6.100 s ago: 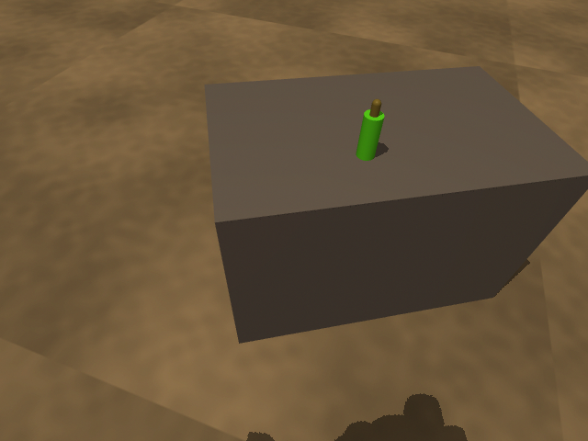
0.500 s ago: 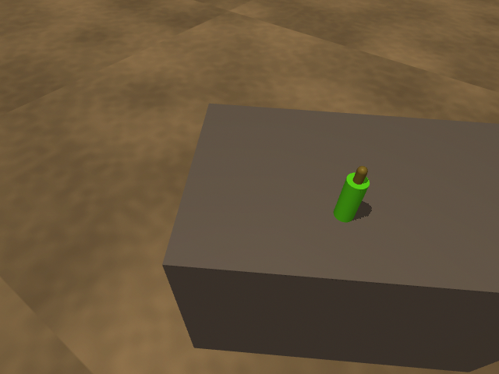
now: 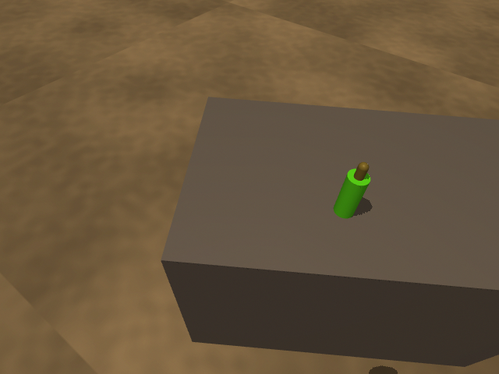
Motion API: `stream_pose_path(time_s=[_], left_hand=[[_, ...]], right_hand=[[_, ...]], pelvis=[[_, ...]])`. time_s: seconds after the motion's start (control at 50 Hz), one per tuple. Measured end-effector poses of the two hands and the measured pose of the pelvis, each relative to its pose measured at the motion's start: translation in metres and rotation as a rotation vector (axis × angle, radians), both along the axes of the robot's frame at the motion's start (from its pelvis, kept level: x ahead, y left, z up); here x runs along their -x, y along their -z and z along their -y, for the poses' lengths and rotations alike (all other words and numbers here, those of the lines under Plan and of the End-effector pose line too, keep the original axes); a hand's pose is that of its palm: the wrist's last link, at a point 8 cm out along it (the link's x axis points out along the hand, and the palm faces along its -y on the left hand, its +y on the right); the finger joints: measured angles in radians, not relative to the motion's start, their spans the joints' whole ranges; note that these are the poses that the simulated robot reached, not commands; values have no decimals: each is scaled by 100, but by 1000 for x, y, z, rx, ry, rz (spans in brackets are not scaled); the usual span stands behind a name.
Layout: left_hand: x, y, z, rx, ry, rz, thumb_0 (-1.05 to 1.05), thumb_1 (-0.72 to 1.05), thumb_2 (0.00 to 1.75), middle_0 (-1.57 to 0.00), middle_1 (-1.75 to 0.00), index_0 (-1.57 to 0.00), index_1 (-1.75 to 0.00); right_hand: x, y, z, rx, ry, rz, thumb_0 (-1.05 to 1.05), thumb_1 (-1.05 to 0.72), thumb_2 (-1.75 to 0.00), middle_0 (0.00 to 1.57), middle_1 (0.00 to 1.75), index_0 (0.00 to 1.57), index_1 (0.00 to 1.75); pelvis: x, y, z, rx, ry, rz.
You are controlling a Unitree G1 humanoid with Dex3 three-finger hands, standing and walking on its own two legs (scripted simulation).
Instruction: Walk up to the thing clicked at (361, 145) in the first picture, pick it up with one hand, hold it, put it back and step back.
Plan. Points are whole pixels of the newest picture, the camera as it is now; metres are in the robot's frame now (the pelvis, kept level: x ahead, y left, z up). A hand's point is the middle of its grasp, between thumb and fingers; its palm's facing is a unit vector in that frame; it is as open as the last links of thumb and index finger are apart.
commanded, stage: go down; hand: right
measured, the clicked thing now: (353, 189) +0.52 -0.22 -0.05
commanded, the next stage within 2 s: rise first in 0.46 s
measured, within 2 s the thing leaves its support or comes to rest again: neither
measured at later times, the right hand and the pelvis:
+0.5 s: hand out of the picture +0.15 -0.26 -0.13, palm faces +0.18 +0.93 -0.31, open 14.7 cm; pelvis +0.00 +0.00 -0.04, yaw -1 degrees
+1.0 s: hand (416, 372) +0.17 -0.28 -0.11, palm faces +0.28 +0.87 -0.39, open 16.5 cm; pelvis +0.01 +0.00 -0.05, yaw +0 degrees
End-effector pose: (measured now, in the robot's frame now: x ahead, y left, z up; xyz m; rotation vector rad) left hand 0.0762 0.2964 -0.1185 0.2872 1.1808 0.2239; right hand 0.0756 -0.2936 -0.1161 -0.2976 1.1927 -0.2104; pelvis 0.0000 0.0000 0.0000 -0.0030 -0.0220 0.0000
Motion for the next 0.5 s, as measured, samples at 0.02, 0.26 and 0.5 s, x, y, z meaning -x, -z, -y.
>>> stream_pose_path(time_s=[0.02,0.26,0.5], left_hand=[[-9,-1,3,4,1,51,1,86,85,-17,-26,-17,-26],[-72,-12,12,7,-16,337,1,43,35,-5,-8,-6,-7],[-58,-5,16,-28,4,351,0,-2,15,-5,-6,-6,-5]], right_hand=[[-8,-2,-3,-3,-5,46,1,-87,-85,18,25,17,26],[-70,-17,1,-17,68,346,1,-44,-34,10,6,9,7],[-56,-13,13,4,73,332,1,-2,-14,8,4,7,4]], pelvis=[[3,1,0,-1,0,-3],[9,19,0,-3,13,-116],[4,36,2,-10,11,-166]])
